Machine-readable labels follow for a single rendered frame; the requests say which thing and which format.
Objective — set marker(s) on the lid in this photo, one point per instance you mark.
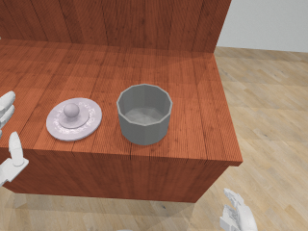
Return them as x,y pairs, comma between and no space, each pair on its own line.
66,128

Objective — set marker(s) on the pot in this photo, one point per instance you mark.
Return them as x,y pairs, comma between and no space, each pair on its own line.
144,112

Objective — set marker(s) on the table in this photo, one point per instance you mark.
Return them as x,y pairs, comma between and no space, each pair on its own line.
55,50

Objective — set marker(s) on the robot right hand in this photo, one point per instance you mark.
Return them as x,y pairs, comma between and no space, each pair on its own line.
240,219

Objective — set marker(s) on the knob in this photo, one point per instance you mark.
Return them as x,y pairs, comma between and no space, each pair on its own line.
71,110

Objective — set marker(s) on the robot left hand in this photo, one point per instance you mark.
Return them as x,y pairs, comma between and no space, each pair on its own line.
12,166

